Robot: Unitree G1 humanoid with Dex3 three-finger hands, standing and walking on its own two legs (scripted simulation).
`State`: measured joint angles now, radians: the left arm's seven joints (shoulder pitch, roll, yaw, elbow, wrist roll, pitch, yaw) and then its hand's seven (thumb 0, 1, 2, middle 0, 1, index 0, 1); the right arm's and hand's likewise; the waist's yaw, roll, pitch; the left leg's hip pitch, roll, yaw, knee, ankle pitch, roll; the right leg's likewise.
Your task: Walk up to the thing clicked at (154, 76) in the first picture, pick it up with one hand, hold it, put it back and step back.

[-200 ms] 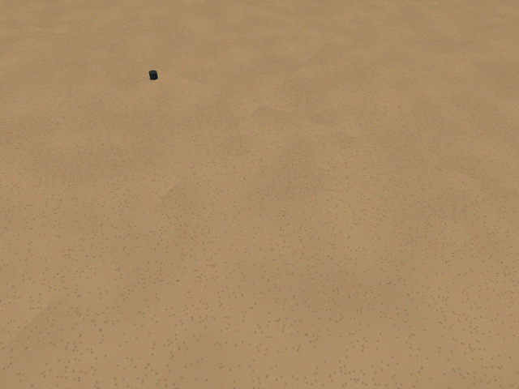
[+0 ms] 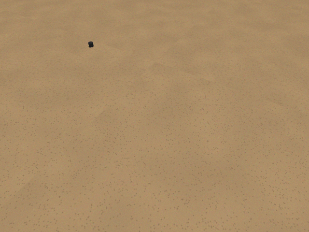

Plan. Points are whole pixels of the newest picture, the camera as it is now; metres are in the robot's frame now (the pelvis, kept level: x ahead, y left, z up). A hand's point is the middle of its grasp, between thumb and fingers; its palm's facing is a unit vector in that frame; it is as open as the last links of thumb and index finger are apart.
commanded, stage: stand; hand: left
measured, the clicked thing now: (90, 44) +2.39 +0.76 -0.76
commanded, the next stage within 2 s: walk up in 0.92 s
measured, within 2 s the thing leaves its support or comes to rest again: neither
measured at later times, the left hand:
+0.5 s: hand out of the picture +0.08 +0.25 -0.16, palm faces -0.04 -0.94 -0.34, open 7.4 cm
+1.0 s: hand out of the picture +0.09 +0.26 -0.15, palm faces +0.01 -0.95 -0.32, open 7.4 cm
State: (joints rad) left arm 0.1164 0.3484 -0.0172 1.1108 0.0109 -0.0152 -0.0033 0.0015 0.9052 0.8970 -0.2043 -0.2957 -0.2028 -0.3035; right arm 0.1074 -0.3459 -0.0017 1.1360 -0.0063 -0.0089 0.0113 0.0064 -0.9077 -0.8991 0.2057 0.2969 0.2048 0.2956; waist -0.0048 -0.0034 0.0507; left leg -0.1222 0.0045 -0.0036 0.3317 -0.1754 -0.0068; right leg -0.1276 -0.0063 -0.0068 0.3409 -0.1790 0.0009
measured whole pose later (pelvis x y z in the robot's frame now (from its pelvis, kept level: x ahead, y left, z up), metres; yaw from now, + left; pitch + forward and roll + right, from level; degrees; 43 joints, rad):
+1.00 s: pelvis +0.02 +0.00 +0.00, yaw +3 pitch +0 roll -1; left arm 0.15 0.36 0.03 1.07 0.03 -0.05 -0.05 0.00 0.90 0.90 -0.21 -0.30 -0.21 -0.30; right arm 0.16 -0.37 -0.04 1.09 -0.03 0.00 0.06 0.01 -0.91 -0.90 0.21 0.30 0.21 0.30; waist 0.00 0.01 0.00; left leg -0.24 0.01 -0.02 0.56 -0.41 0.02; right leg -0.14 0.00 -0.05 0.39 -0.33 -0.03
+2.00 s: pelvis +0.55 +0.15 -0.01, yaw +14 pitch -1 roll -2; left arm 0.20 0.38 0.05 0.92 0.01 -0.10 -0.07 0.00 0.90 0.90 -0.21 -0.30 -0.21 -0.30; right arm 0.19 -0.44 -0.07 0.91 -0.01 -0.08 0.08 0.01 -0.91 -0.90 0.20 0.30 0.20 0.30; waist 0.02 0.06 0.06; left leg -0.53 0.10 -0.01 0.97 -0.27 0.02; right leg -0.18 -0.01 -0.16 0.44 -0.23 -0.04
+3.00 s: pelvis +1.16 +0.26 -0.01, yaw +13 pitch -1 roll -2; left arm 0.29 0.41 0.05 0.89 0.01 -0.09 -0.07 0.00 0.90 0.90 -0.21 -0.30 -0.21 -0.30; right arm 0.20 -0.42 -0.07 0.92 -0.02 -0.05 0.09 0.01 -0.91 -0.90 0.20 0.30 0.20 0.30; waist 0.03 0.04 0.06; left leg -0.54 0.11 0.03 0.66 -0.13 -0.01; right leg -0.08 0.01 -0.12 0.41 -0.31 -0.03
